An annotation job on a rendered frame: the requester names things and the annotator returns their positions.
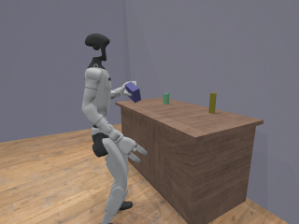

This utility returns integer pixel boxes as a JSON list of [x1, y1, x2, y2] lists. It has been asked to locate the right robot thigh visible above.
[[93, 134, 128, 195]]

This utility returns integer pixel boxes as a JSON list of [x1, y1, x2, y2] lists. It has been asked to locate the sponge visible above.
[[125, 82, 141, 103]]

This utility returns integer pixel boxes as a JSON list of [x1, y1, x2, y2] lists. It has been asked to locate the robot left hand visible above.
[[121, 81, 137, 97]]

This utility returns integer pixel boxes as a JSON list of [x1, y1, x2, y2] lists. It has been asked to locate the robot left forearm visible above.
[[110, 87, 123, 99]]

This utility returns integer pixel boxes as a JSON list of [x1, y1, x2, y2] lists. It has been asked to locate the robot right hand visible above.
[[118, 136, 148, 163]]

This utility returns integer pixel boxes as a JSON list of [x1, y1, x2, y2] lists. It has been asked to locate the robot right forearm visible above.
[[83, 105, 123, 144]]

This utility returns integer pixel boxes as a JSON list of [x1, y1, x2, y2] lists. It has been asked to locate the robot torso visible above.
[[84, 64, 112, 143]]

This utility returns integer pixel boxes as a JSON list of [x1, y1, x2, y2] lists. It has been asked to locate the table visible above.
[[115, 97, 263, 224]]

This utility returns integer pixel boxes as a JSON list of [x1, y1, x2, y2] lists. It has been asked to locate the right robot upper arm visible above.
[[81, 67, 103, 115]]

